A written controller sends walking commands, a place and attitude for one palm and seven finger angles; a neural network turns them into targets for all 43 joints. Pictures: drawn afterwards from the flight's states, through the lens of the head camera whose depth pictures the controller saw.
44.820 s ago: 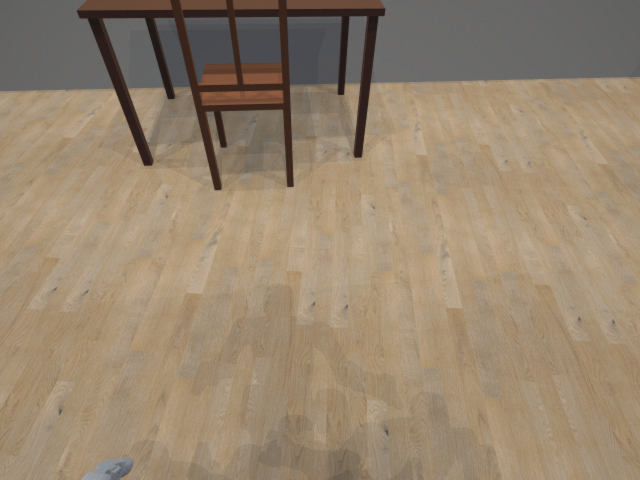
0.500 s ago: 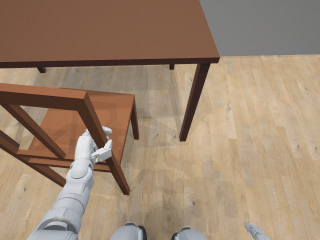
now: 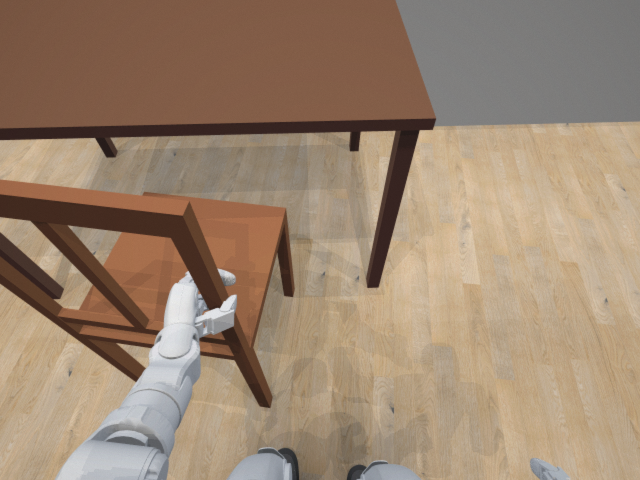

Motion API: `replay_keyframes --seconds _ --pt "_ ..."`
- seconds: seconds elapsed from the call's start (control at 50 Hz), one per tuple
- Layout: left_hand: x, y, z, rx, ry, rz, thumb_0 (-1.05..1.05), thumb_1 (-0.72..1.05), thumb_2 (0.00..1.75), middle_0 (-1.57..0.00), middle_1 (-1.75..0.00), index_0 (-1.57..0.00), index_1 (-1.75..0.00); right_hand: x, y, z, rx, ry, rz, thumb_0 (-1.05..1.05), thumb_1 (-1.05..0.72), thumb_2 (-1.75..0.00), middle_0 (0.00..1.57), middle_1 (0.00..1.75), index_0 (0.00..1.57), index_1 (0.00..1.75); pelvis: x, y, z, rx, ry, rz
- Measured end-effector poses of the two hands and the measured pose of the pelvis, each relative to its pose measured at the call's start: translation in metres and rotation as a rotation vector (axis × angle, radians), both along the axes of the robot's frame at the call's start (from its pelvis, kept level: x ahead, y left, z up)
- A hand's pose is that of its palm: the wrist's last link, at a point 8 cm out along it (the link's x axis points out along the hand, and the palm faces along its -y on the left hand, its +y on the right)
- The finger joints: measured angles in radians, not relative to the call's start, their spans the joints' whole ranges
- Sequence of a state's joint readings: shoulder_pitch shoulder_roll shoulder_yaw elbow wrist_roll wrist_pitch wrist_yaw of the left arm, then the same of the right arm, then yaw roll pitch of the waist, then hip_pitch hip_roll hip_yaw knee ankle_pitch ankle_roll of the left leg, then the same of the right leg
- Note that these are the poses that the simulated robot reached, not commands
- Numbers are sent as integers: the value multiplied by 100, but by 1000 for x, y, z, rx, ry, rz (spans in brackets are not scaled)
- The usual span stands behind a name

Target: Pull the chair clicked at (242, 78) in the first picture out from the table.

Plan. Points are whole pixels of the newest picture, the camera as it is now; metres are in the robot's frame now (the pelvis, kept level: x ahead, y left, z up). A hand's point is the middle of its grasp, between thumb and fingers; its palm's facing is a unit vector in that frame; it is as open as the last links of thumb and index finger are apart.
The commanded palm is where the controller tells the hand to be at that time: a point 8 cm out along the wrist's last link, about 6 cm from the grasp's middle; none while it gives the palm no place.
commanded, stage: step backward, pulling the chair out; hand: left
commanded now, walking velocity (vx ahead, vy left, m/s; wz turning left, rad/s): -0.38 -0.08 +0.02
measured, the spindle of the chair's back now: (103, 281) +0.40 +0.34 -0.06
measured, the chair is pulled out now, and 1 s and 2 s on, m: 0.13 0.17 0.24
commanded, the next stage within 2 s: none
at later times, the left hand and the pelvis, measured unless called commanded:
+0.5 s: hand (225, 327) +0.32 +0.14 -0.06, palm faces +0.10 -0.98 -0.20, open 5.8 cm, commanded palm +0.31 +0.19 -0.05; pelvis -0.02 -0.02 +0.00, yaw -2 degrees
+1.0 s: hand (228, 338) +0.31 +0.13 -0.06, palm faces +0.12 -0.97 -0.21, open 6.0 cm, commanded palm +0.27 +0.18 -0.05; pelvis -0.06 -0.03 -0.01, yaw +0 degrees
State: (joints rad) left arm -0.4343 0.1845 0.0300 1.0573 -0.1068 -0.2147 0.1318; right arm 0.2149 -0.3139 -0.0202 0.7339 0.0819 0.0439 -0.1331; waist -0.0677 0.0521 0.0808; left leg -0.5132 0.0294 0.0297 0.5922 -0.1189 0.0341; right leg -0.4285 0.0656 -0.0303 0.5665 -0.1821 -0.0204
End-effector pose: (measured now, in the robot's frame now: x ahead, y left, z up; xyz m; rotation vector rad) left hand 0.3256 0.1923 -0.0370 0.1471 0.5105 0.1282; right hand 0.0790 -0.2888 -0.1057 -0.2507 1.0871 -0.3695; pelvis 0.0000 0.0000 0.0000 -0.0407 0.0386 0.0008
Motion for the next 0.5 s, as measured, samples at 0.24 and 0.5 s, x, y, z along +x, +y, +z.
replay_keyframes --seconds 0.24,0.5 --pt "-5 4 0 -6 7 -45 4 64 71 -16 -103 -50 -145 3 45 -5 81 -62 44 1 -91 -90 21 30 20 30 -8 9 2 23 -16 -45" --pt "-25 -3 1 25 11 16 5 58 76 -21 -101 -50 -145 -6 25 -17 119 -76 53 1 -90 -90 21 30 20 30 -20 -16 -2 39 -36 -41"
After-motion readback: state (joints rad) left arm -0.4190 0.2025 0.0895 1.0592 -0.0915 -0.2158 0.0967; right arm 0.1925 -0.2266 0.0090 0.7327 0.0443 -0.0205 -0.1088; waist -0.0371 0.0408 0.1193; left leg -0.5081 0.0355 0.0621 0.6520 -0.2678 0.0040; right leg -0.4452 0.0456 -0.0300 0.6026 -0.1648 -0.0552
